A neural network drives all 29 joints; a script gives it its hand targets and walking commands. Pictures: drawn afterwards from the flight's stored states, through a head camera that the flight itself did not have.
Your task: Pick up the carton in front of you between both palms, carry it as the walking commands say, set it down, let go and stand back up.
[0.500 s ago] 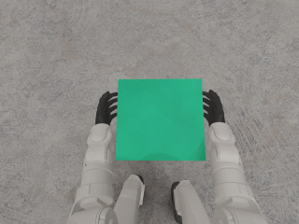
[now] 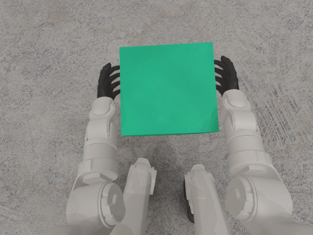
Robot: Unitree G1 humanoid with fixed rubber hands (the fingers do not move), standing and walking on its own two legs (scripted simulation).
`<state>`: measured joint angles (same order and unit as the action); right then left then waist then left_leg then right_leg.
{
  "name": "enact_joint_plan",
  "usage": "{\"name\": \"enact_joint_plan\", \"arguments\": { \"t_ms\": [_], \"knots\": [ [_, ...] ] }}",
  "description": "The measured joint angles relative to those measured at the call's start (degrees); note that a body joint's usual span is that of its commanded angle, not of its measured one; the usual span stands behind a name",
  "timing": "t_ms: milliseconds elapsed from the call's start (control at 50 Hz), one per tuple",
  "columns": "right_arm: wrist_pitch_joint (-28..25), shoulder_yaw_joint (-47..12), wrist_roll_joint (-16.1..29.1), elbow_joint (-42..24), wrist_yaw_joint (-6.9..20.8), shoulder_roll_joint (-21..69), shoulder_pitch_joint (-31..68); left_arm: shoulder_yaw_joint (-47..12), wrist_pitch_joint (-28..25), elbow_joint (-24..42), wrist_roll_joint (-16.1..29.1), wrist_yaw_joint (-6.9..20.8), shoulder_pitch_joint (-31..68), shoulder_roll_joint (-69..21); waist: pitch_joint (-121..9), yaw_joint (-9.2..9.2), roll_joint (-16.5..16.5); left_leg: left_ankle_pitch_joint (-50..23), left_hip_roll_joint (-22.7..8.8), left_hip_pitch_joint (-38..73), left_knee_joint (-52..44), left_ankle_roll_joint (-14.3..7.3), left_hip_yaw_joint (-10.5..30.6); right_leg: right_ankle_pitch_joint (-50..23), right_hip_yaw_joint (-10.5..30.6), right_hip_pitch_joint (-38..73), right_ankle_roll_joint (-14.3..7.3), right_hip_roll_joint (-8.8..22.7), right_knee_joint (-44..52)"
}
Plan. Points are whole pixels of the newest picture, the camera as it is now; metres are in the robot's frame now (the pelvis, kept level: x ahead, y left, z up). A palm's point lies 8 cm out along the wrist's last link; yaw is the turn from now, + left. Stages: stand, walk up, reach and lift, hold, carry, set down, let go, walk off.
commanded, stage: set down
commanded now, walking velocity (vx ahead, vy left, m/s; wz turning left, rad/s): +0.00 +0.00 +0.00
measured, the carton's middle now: (166, 99) +0.46 +0.03 -0.16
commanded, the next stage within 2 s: none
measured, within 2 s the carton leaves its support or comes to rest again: rests again in 1.38 s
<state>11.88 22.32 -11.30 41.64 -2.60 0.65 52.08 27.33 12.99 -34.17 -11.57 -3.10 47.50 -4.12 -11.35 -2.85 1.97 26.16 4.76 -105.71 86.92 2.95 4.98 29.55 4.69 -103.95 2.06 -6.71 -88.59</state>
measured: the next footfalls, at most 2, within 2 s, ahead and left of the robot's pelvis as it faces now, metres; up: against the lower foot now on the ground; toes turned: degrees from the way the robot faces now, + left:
none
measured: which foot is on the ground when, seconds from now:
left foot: down 0.00-1.00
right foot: down 0.00-1.00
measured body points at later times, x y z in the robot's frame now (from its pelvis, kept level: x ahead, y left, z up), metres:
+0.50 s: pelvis -0.03 +0.00 -0.11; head +0.31 +0.01 +0.19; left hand +0.47 +0.20 -0.25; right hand +0.53 -0.10 -0.25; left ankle +0.09 +0.13 -0.52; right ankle +0.07 -0.12 -0.52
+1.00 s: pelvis -0.02 -0.01 -0.17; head +0.34 +0.00 +0.10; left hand +0.49 +0.20 -0.33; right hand +0.54 -0.10 -0.34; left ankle +0.09 +0.13 -0.52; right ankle +0.07 -0.12 -0.52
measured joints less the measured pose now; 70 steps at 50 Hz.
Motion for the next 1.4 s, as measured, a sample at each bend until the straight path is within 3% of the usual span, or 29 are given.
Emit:
{"name": "enact_joint_plan", "arguments": {
  "t_ms": [480, 720, 840, 1400],
  "knots": [
    [1.11, -3.16, 2.56, 8.50, -1.67, -7.42, 19.55, 2.59, 1.21, -3.89, 2.25, -1.81, 16.06, 4.94, 10.99, -1.21, -0.08, 2.17, 1.75, -20.58, 19.92, 2.00, -0.12, 2.43, -0.40, -20.97, 1.25, -2.33, -20.64],
    [0.48, -9.31, 7.27, 13.18, -3.52, -11.89, 28.22, 1.10, 0.67, -6.27, 6.09, -3.20, 22.41, 8.59, 21.36, -2.00, -0.52, 4.14, 1.42, -24.72, 29.28, 2.54, -0.82, 4.05, -0.78, -25.48, 1.66, -3.51, -30.06],
    [0.09, -12.03, 9.50, 13.93, -4.08, -12.89, 27.43, -0.13, 0.07, -7.52, 8.27, -4.01, 21.92, 8.88, 22.30, -2.16, -0.79, 6.32, 1.19, -24.41, 32.48, 2.22, -1.57, 6.43, -0.82, -25.16, 1.41, -3.18, -33.56],
    [-3.33, -11.77, 8.72, 23.00, -2.97, -14.71, 30.59, -0.77, -2.71, -16.94, 6.85, -0.75, 25.07, 11.42, 27.17, -2.67, -0.14, 7.34, -0.37, -23.29, 36.35, 1.95, -2.37, 7.05, -2.09, -24.64, -0.12, -1.92, -37.69]
  ]
}}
